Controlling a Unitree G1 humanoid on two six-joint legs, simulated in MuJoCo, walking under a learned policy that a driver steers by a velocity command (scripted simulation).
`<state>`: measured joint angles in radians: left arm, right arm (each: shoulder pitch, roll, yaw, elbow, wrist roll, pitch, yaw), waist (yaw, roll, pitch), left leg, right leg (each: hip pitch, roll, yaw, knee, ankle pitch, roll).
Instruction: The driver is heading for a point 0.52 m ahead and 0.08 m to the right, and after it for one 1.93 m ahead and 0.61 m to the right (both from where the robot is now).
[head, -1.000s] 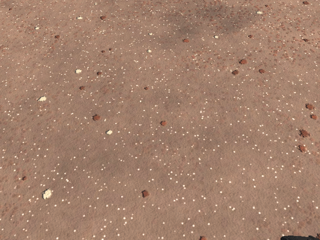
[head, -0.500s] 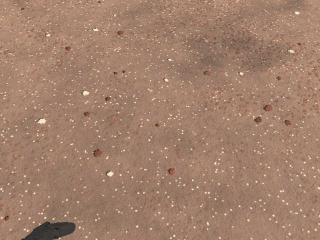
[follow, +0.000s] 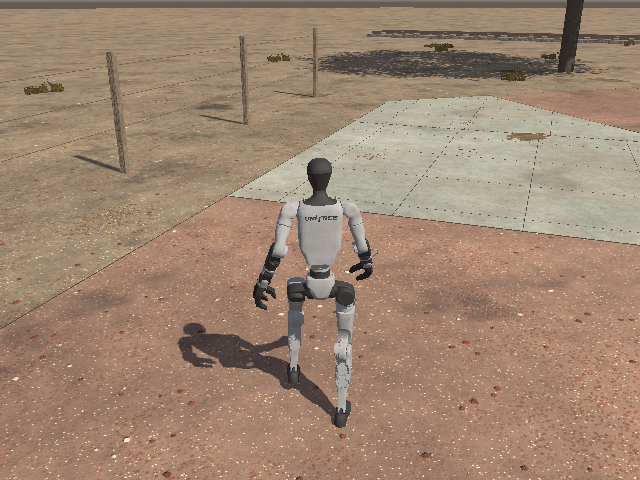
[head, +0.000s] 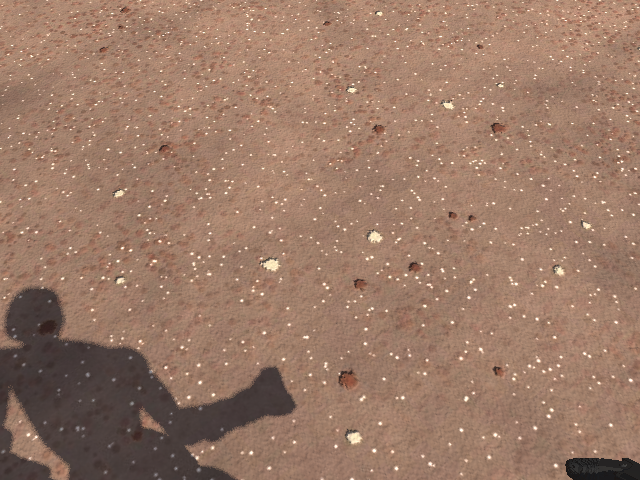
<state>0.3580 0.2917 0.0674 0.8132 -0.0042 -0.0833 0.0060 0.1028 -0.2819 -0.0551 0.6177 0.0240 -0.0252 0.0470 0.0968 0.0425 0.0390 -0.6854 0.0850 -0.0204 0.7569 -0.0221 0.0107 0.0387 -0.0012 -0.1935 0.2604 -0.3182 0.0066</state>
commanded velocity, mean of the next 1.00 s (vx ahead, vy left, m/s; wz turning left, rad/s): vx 0.47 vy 0.00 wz -0.24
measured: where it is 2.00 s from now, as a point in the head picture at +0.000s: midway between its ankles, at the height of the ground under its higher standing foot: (371, 402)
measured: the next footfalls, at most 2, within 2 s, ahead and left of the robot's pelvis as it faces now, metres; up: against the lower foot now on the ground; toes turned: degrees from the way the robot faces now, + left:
left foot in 0.12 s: +0.24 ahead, +0.13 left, +0.00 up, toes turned +6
right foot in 0.68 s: +0.55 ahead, -0.08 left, +0.00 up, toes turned -10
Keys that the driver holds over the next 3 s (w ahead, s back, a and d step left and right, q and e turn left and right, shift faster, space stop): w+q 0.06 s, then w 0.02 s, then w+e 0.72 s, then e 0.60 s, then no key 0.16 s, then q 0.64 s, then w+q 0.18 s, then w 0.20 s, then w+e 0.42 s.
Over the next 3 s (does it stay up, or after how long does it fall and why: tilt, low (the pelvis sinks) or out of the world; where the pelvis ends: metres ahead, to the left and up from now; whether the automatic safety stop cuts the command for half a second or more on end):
stays up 0.90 -0.05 -0.01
